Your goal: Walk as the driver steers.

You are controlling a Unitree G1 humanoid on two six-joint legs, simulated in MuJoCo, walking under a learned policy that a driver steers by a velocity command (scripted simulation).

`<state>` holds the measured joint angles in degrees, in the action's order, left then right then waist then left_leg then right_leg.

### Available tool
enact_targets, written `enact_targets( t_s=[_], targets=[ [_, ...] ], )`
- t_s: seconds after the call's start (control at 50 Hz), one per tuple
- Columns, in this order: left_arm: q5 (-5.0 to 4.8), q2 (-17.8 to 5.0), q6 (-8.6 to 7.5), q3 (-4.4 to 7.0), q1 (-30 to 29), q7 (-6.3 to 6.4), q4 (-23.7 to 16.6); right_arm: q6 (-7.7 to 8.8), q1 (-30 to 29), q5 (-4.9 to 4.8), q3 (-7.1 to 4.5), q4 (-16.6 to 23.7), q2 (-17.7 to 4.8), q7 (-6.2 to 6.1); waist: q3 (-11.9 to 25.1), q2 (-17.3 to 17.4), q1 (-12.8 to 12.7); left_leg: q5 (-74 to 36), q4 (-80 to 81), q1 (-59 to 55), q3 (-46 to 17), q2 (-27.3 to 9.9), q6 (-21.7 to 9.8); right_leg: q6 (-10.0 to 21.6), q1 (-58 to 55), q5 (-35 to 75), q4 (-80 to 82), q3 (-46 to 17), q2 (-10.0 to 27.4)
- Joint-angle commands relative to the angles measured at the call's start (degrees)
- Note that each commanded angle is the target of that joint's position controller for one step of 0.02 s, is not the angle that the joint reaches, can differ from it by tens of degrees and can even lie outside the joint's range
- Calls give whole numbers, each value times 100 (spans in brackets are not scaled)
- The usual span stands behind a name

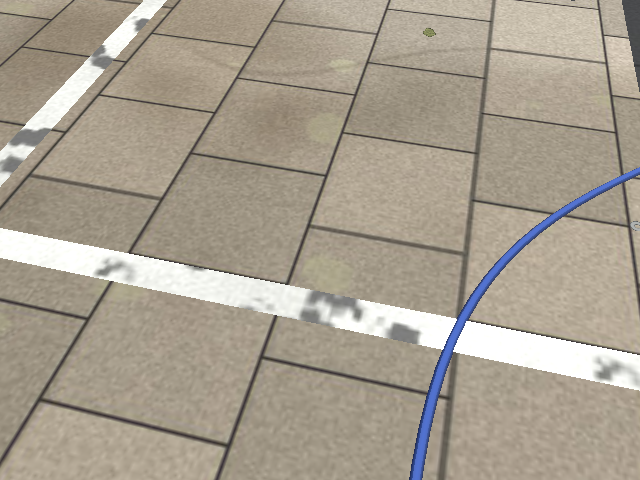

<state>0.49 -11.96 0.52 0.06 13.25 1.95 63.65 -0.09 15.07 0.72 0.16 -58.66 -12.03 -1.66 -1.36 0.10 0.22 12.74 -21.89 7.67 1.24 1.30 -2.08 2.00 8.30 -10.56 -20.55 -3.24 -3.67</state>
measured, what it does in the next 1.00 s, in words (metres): walks ahead, turning left: right foot, then left foot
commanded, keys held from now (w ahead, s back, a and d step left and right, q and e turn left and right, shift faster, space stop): w+shift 0.40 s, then w+q+shift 0.60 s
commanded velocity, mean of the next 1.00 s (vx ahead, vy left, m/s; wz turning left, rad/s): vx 0.78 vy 0.00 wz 0.38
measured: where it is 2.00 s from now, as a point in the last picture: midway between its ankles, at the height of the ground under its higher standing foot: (129, 213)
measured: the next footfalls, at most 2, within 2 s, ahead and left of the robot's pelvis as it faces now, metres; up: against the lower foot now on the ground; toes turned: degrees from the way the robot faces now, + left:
right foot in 0.30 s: +0.11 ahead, -0.14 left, +0.00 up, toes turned -3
left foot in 0.76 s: +0.52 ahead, +0.04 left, +0.00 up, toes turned +18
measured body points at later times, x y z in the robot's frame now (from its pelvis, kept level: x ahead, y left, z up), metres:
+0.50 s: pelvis +0.15 -0.06 +0.00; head +0.16 -0.07 +0.45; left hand +0.10 +0.19 -0.14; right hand +0.30 -0.30 -0.13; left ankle +0.20 +0.09 -0.66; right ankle +0.07 -0.14 -0.75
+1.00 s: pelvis +0.55 +0.04 -0.01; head +0.58 +0.05 +0.44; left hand +0.66 +0.33 -0.09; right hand +0.63 -0.23 -0.15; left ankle +0.48 +0.03 -0.75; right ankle +0.72 -0.10 -0.66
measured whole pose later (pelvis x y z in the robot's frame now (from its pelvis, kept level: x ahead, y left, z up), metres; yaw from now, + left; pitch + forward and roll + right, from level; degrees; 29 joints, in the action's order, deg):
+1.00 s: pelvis +0.55 +0.04 -0.01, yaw +25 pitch +1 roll +1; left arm 4.0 -12.5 -5.2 0.2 2.9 -1.0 41.2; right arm 3.4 25.4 0.1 -4.3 -55.1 -16.0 0.3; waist -1.7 -0.1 2.9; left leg 16.1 -21.3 4.6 -4.3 13.4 -11.1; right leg -2.7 41.4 -13.7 -63.8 -5.4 9.1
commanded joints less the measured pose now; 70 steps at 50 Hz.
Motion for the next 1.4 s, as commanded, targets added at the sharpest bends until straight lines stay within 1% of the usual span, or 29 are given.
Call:
enact_targets(
  t_s=[0.02,0.1,0.14,0.24,0.28,0.3,0.32,0.34,0.38,0.52,0.64,0.7,0.74,0.76,0.78,0.8,0.82,0.86,0.92,1.02,1.12,1.16,1.18,1.2,1.22,1.24,1.26,1.3,1.4],
  targets=[
    [31,-742,13,164,329,3,-56,-10,328,31,-207,66,-844,13,11,200,32,2412,407,237,-810,-498,-352,342,450,-2145,-86,-415,318],
    [147,-431,-127,132,-960,-226,-799,37,917,43,-386,-108,-957,48,-902,866,426,3403,1892,-18,-2967,-2147,-1258,126,2527,-1074,-2294,389,402],
    [149,-581,-269,210,-720,-327,-811,203,519,45,-439,29,-993,71,-397,389,83,2506,1812,-264,-2560,-1995,-1138,43,2578,-893,-2735,245,615],
    [51,-371,-339,242,-138,-376,-799,335,-27,-54,-529,178,-1032,110,-472,814,-326,2257,1437,1295,-1085,-1243,-865,95,355,-824,-978,978,344],
    [56,-434,-393,306,743,-275,-524,340,-158,-30,-547,256,-963,148,-421,158,-668,2398,410,2325,-779,-971,-842,126,-1130,-654,-408,1191,153],
    [103,-756,-491,416,1653,-201,-275,388,-449,54,-471,440,-693,183,-110,-765,-1068,1834,-1326,3113,-282,-528,-701,281,-2147,-1507,64,83,858],
    [208,-1351,-558,518,2183,-158,-278,472,-846,22,-299,914,-47,246,152,-2158,-1143,1712,-3427,4350,183,152,-466,760,-2497,-3817,1311,-2900,2450],
    [221,-1207,-524,481,1701,-146,-312,482,-930,102,-346,1009,-323,286,-106,-1204,-774,1112,-4296,4819,-547,-97,-589,1121,-1918,-4399,1515,-3858,2809],
    [131,-939,-611,426,841,-209,-631,522,-876,111,-402,944,-574,419,-175,-266,-301,12,-4442,4589,-631,-616,-472,906,-1343,-3206,1306,-2562,2263],
    [106,-599,-855,320,1314,-169,-514,210,-1469,41,-388,1123,-421,550,-683,-271,-235,-1029,-3887,4379,-325,-373,-145,397,-759,-580,1914,41,1526],
    [91,-540,-941,223,1530,-82,-453,245,-2384,65,-204,1610,-250,635,-972,-284,-285,-1507,-2111,3427,756,-308,-537,122,-1020,2407,2109,1429,1482],
    [153,-973,-804,301,1621,76,-483,225,-1830,62,-259,1566,-567,550,-220,-755,150,-837,-1846,2427,1301,384,-913,-57,-1970,7123,477,1790,1671],
    [226,-1379,-592,449,1355,135,-661,235,29,24,-440,1103,-985,496,735,-1030,1016,-39,-1818,700,1187,708,-1175,37,-1805,7989,-2077,1718,1846],
    [216,-1456,-560,496,1117,86,-770,248,1201,56,-608,789,-1257,429,1162,-892,1543,145,-1269,-813,685,609,-1363,126,-873,6900,-3833,1639,1806],
    [270,-918,-630,400,897,-52,-892,204,1205,15,-737,692,-1487,320,1036,-48,1233,1161,-1365,-1847,-642,-236,-1566,150,980,1588,-5686,1431,1080],
    [59,-472,-801,308,682,-188,-1552,102,683,126,-842,831,-1944,335,1182,1357,605,1962,-75,-2904,-4242,-1360,-2632,-126,3609,-1571,-7441,647,-42],
    [81,-786,-935,303,-13,-179,-1840,121,763,73,-842,832,-1817,330,988,376,760,1899,703,-2787,-4734,-1481,-2433,41,4205,-960,-7317,-226,353],
    [120,-783,-1013,263,-113,-189,-1898,211,531,82,-735,746,-1266,254,122,-654,253,912,1031,-1247,-3746,-1240,-1997,24,3765,-488,-6277,-214,817],
    [404,-612,-645,199,-8,-254,-2026,409,236,-50,-564,849,-975,148,-226,-599,-293,54,1087,305,-2659,-580,-1837,-369,3126,-808,-5527,-121,1136],
    [292,-501,-528,19,-1692,-371,-2881,556,762,-71,-601,936,-1202,182,-705,-63,169,-1879,1329,1413,-2054,28,-1459,-597,2490,891,-2817,477,929],
    [142,-688,-556,5,-1910,-318,-3176,517,1043,-144,-698,975,-1457,161,-84,325,383,-4319,604,-61,-2159,-128,-955,-250,1503,1586,-1041,465,347],
    [73,-1239,-580,227,-797,-170,-2941,551,769,-78,-772,1083,-1805,146,797,440,-240,-5339,-901,-312,-2333,-187,-670,-164,-57,1005,-975,208,165],
    [18,-1516,-584,364,398,-63,-2653,578,349,-24,-808,1182,-1968,182,1319,457,-994,-5086,-2176,63,-2283,-54,-609,-145,-1250,628,-935,219,318],
    [148,-1870,-586,514,1599,68,-2408,637,141,14,-680,1339,-1431,212,1923,62,-1431,-3362,-3921,976,-2006,213,-575,-30,-2646,-728,-1177,-457,1129],
    [463,-2147,-612,568,1550,44,-2382,612,915,-249,-401,1573,-356,182,2543,-1754,-668,1770,-5736,2727,-1350,784,-453,502,-3865,-1632,-602,-3259,3042],
    [355,-1905,-569,608,1039,-79,-2432,563,904,-188,-359,1659,-838,142,2527,-1840,-521,1233,-6093,3241,-1028,441,-553,739,-3299,-2773,297,-4696,2956],
    [298,-1254,-568,483,411,-124,-2495,485,461,-44,-404,1545,-1062,161,1460,-1037,-435,498,-5854,3346,-904,60,-540,701,-2252,-3132,515,-3726,2548],
    [306,-819,-577,375,347,-178,-2229,395,-72,135,-374,1631,-956,328,509,-124,-336,223,-5470,3173,-796,-217,-482,605,-932,-1641,606,-2285,2030],
    [107,-767,-835,313,788,-293,-1635,225,-697,213,-172,2178,-611,520,-246,-419,61,60,-4653,3672,-971,-424,-329,672,-15,-402,1325,-942,1838]
  ],
)
Velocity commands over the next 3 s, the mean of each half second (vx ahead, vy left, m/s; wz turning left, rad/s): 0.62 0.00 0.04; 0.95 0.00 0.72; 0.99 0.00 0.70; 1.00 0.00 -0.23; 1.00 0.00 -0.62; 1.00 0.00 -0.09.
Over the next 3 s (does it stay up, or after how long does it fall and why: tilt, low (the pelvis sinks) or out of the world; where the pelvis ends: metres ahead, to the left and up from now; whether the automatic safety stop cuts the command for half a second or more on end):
stays up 2.14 1.04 -0.04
